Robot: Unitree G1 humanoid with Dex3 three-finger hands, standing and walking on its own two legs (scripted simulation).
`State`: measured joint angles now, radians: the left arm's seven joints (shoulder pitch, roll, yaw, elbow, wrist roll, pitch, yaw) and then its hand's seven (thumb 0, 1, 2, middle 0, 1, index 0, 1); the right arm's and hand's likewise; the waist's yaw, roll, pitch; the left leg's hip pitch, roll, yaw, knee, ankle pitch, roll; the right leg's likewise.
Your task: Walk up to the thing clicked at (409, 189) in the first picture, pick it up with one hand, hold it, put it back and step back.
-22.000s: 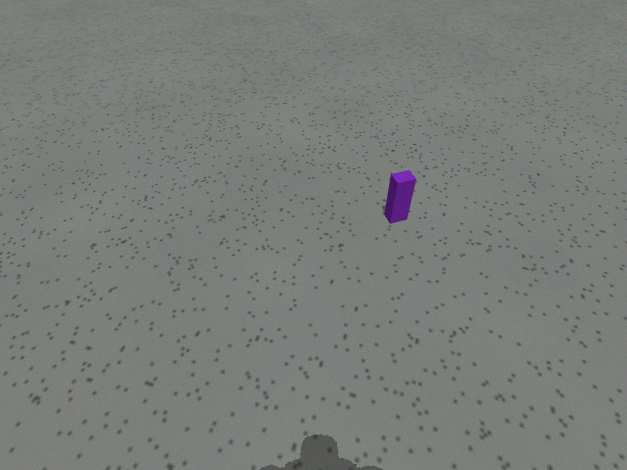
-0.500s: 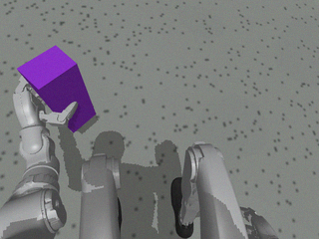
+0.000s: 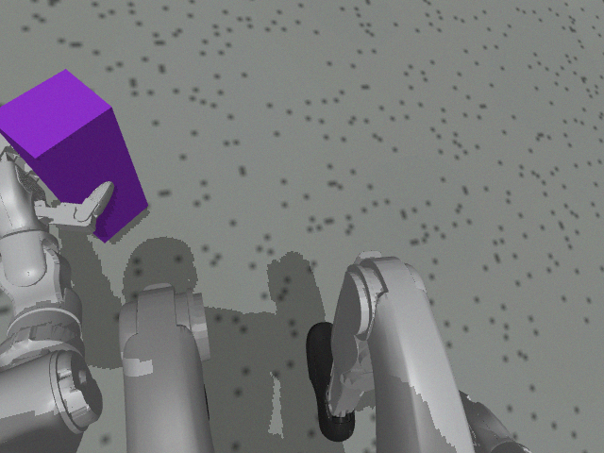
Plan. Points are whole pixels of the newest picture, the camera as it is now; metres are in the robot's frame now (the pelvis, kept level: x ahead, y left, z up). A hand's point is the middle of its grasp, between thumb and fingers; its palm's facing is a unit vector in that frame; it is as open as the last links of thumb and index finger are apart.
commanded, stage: crouch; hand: left
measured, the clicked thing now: (88, 172) +0.48 +0.23 -0.09
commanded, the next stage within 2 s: lower in 0.04 s
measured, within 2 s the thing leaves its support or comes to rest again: neither
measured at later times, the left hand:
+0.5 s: hand (87, 189) +0.47 +0.25 -0.13, palm faces +0.29 -0.96 +0.00, open 10.6 cm
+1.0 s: hand (94, 196) +0.47 +0.25 -0.17, palm faces +0.30 -0.95 +0.01, open 10.7 cm
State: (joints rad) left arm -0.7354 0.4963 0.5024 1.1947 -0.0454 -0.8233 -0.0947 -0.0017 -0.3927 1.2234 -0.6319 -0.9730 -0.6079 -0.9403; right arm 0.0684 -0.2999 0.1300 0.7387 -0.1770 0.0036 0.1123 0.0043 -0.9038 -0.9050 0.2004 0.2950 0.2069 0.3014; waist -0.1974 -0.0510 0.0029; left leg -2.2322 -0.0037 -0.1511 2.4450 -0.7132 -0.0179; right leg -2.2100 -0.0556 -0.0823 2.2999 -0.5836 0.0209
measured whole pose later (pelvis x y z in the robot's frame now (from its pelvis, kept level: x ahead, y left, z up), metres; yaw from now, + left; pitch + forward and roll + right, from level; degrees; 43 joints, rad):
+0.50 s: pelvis +0.00 +0.01 -0.02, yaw -3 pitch +24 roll -11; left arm -0.75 0.61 0.54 1.28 -0.02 -0.91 -0.03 0.00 -0.42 1.25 -0.64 -0.98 -0.62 -0.94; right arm 0.01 -0.32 0.25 0.69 -0.24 0.02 0.14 0.00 -0.91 -0.90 0.20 0.29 0.21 0.30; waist -0.25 -0.11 0.13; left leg -2.26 -0.01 -0.21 2.54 -0.71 -0.01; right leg -2.20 -0.04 -0.13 2.34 -0.56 0.04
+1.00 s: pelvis -0.01 +0.01 -0.03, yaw -5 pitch +18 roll -14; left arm -0.76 0.74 0.55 1.39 -0.04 -0.99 0.00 0.00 -0.42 1.26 -0.64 -0.98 -0.61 -0.95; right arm -0.07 -0.36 0.37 0.62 -0.30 0.02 0.15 0.00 -0.90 -0.91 0.20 0.29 0.21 0.30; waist -0.29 -0.18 0.23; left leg -2.24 -0.01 -0.28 2.60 -0.70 -0.01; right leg -2.16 -0.02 -0.18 2.35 -0.53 0.05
